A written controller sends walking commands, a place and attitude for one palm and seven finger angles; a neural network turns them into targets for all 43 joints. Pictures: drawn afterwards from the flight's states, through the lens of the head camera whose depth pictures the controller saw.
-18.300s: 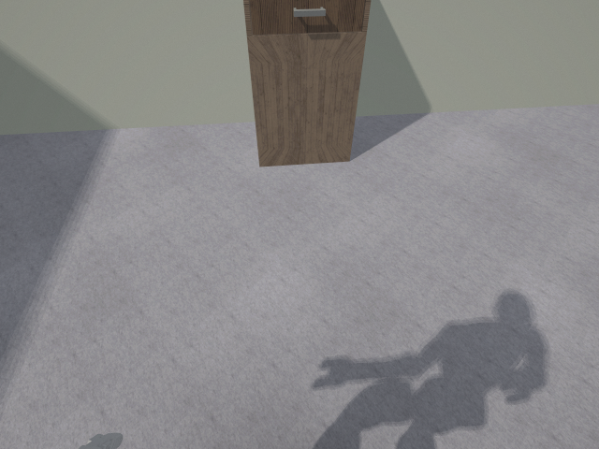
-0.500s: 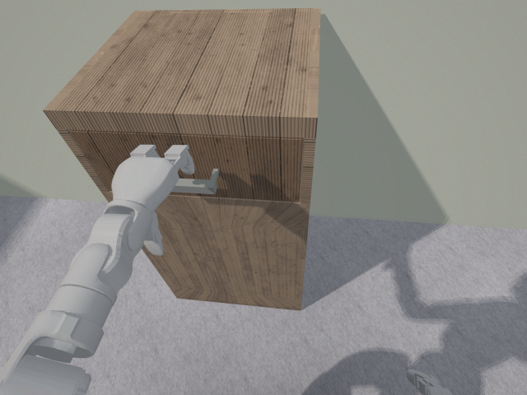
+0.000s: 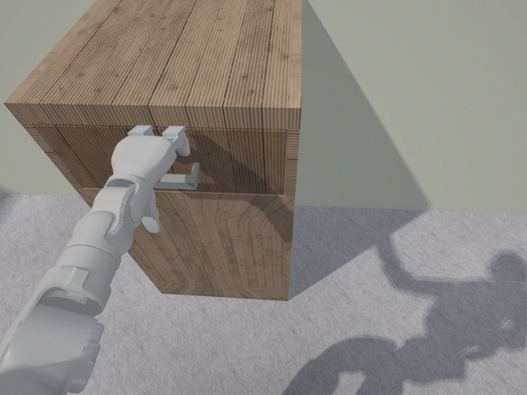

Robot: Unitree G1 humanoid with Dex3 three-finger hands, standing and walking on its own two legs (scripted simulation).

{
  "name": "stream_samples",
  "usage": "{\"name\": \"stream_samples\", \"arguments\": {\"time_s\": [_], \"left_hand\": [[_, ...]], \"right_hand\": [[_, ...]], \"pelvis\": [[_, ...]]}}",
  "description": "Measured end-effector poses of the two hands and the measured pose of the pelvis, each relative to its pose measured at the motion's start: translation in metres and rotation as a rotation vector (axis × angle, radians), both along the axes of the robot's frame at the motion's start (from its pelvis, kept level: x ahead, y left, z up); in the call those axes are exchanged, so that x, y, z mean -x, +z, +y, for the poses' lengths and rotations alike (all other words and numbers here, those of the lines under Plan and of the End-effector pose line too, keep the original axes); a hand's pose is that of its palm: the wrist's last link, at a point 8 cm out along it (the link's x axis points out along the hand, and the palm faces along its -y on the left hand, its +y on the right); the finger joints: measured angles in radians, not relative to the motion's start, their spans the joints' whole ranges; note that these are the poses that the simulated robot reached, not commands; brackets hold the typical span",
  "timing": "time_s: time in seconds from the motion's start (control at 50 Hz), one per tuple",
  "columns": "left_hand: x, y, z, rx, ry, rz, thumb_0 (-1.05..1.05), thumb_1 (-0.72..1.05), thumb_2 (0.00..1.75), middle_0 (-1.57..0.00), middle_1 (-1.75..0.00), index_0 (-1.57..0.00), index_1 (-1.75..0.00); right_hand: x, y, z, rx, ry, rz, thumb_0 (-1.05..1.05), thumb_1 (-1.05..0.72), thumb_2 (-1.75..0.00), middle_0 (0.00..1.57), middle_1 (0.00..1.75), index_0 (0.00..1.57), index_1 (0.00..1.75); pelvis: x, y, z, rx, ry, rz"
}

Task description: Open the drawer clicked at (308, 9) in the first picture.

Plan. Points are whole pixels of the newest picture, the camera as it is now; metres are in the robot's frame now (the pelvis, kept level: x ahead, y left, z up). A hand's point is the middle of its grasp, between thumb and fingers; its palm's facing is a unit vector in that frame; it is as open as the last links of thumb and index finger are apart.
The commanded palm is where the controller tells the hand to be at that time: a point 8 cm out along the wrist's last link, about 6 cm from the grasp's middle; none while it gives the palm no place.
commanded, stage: move the hooked fingers above the handle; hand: left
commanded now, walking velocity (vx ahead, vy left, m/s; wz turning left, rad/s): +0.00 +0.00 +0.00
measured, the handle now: (166, 173) +0.50 +0.21 +0.01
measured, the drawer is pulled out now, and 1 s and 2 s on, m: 0.00 0.00 0.00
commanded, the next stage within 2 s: lower the fingers behind the handle in 0.74 s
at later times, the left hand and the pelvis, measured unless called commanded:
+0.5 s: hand (154, 177) +0.44 +0.20 +0.07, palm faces -0.03 -0.02 -1.00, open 13.8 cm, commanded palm +0.43 +0.20 +0.13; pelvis +0.00 +0.00 +0.00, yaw -1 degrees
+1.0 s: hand (151, 181) +0.44 +0.21 +0.06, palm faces -0.06 -0.04 -1.00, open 13.8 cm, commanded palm +0.43 +0.21 +0.11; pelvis +0.00 +0.01 +0.00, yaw -1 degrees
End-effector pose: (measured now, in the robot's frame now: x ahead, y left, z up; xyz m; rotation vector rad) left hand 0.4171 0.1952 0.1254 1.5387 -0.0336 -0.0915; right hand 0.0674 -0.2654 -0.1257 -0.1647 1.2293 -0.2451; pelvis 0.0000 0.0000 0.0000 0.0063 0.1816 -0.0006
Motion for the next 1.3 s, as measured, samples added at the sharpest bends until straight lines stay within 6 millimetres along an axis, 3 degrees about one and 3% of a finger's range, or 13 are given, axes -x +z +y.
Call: {"name": "stream_samples", "arguments": {"time_s": [0.1, 0.24, 0.44, 0.68, 0.9, 1.3], "left_hand": [[-0.014, -0.003, -0.006, 0.003, 0.011, -0.008, 0.00, -0.49, 0.30, -0.32, -1.20, -0.32, -1.20], [-0.011, -0.004, -0.003, 0.001, 0.034, -0.010, 0.00, -0.48, 0.31, -0.34, -1.22, -0.33, -1.21], [-0.003, 0.001, 0.003, -0.009, 0.035, -0.011, 0.00, -0.49, 0.30, -0.32, -1.20, -0.32, -1.21], [-0.007, 0.001, 0.005, 0.008, 0.032, -0.005, 0.00, -0.49, 0.30, -0.32, -1.20, -0.32, -1.20], [-0.006, -0.006, 0.022, -0.004, 0.048, 0.013, 0.00, -0.49, 0.30, -0.31, -1.20, -0.32, -1.20], [-0.012, -0.033, 0.008, 0.005, 0.038, -0.004, 0.00, -0.49, 0.30, -0.31, -1.20, -0.32, -1.20]], "right_hand": [[0.021, -0.002, -0.002, 0.000, -0.041, 0.041, 0.01, -0.91, -0.90, 0.20, 0.30, 0.20, 0.30], [0.035, -0.005, 0.002, -0.020, -0.073, 0.065, 0.01, -0.91, -0.90, 0.20, 0.30, 0.20, 0.30], [0.017, -0.002, 0.005, -0.017, -0.046, 0.010, 0.01, -0.90, -0.90, 0.20, 0.30, 0.20, 0.30], [-0.003, 0.004, 0.003, 0.007, -0.017, -0.041, 0.01, -0.90, -0.90, 0.20, 0.30, 0.20, 0.30], [0.005, 0.003, 0.007, 0.008, -0.026, 0.000, 0.01, -0.90, -0.90, 0.20, 0.30, 0.20, 0.30], [0.027, -0.007, 0.015, -0.008, -0.059, 0.055, 0.01, -0.90, -0.90, 0.20, 0.30, 0.20, 0.30]], "pelvis": [[0.000, -0.001, 0.000, 0.000, -0.013, 0.021], [-0.002, 0.000, 0.001, -0.002, -0.026, 0.017], [0.002, 0.001, 0.001, 0.000, -0.015, 0.000], [0.002, 0.000, 0.004, 0.002, -0.012, 0.007], [-0.001, -0.001, 0.007, 0.007, -0.010, 0.014], [0.000, -0.007, 0.013, 0.011, -0.022, 0.056]]}}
